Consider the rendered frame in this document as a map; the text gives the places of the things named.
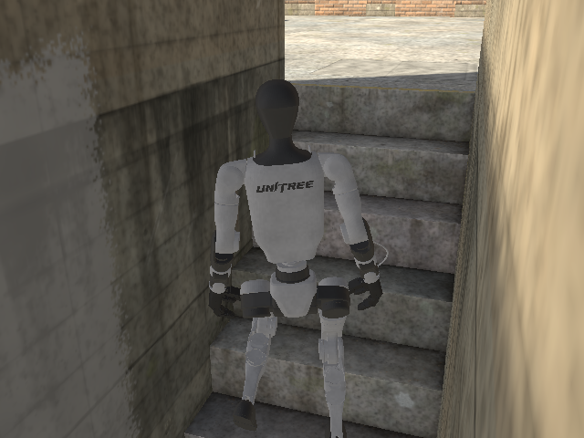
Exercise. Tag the left robot forearm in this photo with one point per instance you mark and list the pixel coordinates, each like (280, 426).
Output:
(220, 268)

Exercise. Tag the robot right hand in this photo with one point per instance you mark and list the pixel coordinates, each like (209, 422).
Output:
(356, 287)

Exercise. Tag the robot right thigh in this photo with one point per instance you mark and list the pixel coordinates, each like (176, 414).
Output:
(333, 307)

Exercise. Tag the right robot upper arm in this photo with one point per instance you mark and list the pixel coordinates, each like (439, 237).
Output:
(337, 168)

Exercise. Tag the right robot forearm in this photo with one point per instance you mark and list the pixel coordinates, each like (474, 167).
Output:
(365, 258)

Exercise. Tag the robot right shin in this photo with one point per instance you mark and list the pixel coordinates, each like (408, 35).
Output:
(335, 391)

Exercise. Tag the robot left hand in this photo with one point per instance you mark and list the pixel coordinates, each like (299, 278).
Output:
(215, 301)

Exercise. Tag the left robot upper arm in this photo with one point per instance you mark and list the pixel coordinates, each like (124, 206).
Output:
(230, 178)

